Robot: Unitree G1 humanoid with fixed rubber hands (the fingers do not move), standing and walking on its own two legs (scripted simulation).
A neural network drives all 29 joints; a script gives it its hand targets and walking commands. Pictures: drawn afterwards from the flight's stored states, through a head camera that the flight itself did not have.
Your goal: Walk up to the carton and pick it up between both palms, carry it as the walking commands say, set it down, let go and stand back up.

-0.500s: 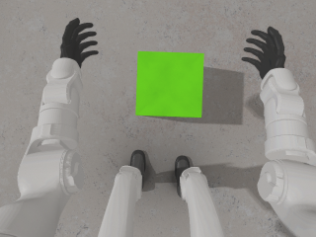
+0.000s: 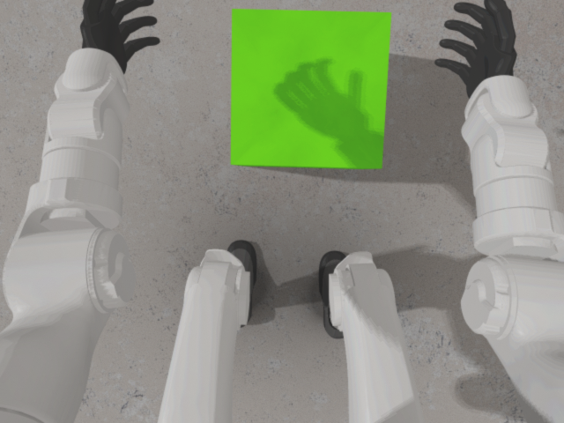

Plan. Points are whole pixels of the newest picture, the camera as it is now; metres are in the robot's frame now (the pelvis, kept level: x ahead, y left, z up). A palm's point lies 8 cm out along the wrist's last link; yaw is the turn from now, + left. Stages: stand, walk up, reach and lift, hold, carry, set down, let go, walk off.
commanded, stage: reach and lift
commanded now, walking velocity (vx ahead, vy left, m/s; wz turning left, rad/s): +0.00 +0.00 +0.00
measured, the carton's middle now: (305, 101) +0.54 -0.03 -0.43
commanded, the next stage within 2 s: none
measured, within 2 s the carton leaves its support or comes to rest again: neither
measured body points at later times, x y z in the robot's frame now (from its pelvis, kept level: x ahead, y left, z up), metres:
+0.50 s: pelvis -0.03 +0.00 -0.11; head +0.34 -0.01 +0.15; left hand +0.53 +0.19 -0.28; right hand +0.51 -0.23 -0.28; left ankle +0.09 +0.12 -0.49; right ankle +0.07 -0.11 -0.49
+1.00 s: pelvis -0.02 +0.01 -0.17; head +0.36 -0.01 +0.07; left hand +0.53 +0.18 -0.37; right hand +0.50 -0.22 -0.37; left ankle +0.09 +0.12 -0.49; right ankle +0.07 -0.11 -0.49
